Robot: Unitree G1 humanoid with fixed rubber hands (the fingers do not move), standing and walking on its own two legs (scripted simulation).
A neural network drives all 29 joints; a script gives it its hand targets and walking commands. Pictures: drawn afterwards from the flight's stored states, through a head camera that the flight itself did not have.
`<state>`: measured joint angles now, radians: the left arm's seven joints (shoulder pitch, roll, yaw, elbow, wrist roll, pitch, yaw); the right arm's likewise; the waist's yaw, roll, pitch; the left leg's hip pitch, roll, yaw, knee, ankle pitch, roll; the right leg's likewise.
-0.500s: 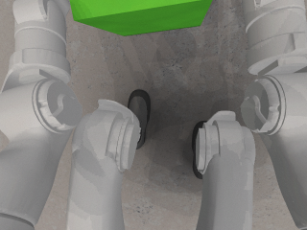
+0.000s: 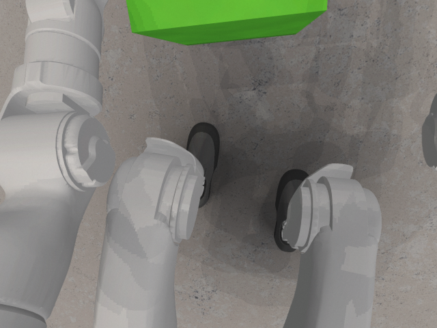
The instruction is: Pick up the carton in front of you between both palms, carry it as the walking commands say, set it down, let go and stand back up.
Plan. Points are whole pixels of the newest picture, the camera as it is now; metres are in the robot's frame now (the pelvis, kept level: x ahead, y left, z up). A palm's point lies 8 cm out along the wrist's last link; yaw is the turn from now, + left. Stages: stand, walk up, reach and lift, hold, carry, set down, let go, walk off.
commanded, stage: set down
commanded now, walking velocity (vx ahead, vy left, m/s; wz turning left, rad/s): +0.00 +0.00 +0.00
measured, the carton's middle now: out of the picture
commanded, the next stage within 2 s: let go in 0.90 s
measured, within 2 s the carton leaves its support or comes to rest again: neither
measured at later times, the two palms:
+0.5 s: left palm out of the picture +0.54 +0.26 +0.01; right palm out of the picture +0.64 -0.12 +0.01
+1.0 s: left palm out of the picture +0.53 +0.26 +0.15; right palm out of the picture +0.64 -0.12 +0.16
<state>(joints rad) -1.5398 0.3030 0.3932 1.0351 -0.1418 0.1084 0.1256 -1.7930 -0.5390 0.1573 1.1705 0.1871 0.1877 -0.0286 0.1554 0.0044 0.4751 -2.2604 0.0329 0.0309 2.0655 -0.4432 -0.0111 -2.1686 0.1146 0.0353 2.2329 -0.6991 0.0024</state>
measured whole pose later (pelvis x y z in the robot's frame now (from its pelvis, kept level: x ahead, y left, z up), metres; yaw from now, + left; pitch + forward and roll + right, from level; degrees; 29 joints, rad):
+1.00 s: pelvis +0.04 +0.01 +0.25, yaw -1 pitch +47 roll +0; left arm -1.16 0.14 0.44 0.69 0.02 0.27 0.10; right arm -1.45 -0.44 -0.19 1.07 -0.06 0.26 0.08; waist 0.17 -0.05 0.00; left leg -1.70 0.00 -0.01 1.11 -0.24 -0.01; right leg -1.62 0.07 0.04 1.22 -0.42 0.00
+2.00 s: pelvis +0.13 +0.00 +0.39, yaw +2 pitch +1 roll +1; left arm 0.23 0.23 0.03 0.41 -0.01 0.07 -0.08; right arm 0.17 -0.20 -0.06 0.48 -0.01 0.05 0.03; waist 0.02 -0.02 0.07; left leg -0.26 -0.03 -0.03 0.44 -0.19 -0.01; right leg -0.15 0.02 0.04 0.47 -0.34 -0.02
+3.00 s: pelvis +0.16 +0.03 +0.39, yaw -1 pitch +0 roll +0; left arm 0.19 0.36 0.03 0.75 0.03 0.01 0.03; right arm 0.15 -0.31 -0.04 0.82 -0.03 0.00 -0.02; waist -0.01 -0.06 0.01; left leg -0.23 -0.04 0.02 0.51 -0.28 0.04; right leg -0.09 0.01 0.09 0.46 -0.37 0.02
